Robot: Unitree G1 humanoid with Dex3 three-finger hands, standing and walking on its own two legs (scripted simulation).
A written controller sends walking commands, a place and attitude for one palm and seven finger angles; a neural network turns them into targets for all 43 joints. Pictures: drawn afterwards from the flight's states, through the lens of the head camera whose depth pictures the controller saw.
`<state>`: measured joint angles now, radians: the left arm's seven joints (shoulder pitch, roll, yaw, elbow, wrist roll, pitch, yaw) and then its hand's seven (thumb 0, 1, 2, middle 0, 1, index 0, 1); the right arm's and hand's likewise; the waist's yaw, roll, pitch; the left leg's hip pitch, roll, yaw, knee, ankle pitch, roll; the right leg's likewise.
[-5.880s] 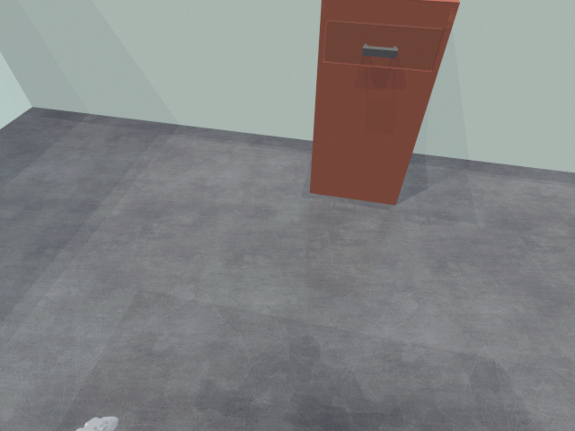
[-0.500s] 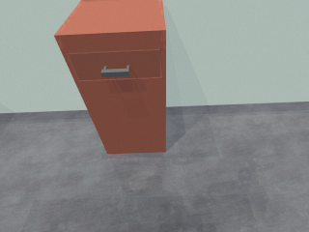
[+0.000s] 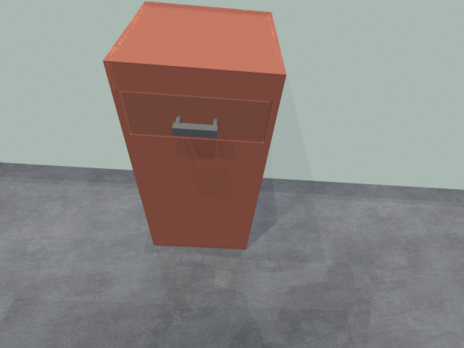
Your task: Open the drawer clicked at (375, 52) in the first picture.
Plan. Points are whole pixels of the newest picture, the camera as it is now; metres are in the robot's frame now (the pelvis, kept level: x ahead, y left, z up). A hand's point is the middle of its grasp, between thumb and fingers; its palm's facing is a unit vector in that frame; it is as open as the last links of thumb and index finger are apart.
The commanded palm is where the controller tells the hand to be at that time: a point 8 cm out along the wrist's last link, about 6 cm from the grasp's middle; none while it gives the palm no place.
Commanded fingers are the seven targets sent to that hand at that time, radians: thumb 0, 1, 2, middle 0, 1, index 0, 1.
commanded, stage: take the last steps up to it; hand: left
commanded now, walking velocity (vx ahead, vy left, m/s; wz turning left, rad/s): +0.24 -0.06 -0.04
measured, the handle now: (196, 125) +0.67 +0.13 -0.01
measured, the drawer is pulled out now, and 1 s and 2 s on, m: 0.00 0.00 0.00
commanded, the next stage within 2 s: come to a stop and stand still in 0.22 s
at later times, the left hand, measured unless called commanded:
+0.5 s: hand (181, 294) +0.27 +0.12 -0.17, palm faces -0.01 -0.98 -0.20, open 7.3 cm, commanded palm none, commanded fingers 0.00 0.90 0.90 -0.20 -0.30 -0.20 -0.30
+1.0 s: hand out of the picture +0.16 +0.20 -0.18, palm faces +0.03 -0.97 -0.23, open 7.3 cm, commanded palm none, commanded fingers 0.00 0.90 0.90 -0.20 -0.30 -0.20 -0.30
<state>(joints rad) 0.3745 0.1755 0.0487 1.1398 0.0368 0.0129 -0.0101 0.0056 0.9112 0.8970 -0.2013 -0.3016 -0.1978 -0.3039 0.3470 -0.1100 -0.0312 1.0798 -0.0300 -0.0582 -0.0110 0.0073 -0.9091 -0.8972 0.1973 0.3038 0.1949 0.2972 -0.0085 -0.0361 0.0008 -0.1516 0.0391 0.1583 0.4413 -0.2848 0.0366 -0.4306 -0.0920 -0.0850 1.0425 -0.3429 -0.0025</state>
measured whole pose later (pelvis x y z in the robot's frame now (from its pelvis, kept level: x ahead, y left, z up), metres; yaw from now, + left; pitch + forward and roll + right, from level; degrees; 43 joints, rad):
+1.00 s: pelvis +0.15 +0.01 +0.00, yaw -1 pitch +0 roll +0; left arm 0.27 0.21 0.03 1.07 0.02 0.04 0.03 0.00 0.91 0.90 -0.20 -0.30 -0.20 -0.30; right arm 0.16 -0.15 -0.02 1.02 -0.02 0.00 -0.03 0.00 -0.92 -0.90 0.20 0.30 0.20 0.30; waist 0.03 -0.03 0.03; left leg -0.21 -0.01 0.08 0.42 -0.21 0.04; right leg -0.30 -0.05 -0.01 0.78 -0.43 0.03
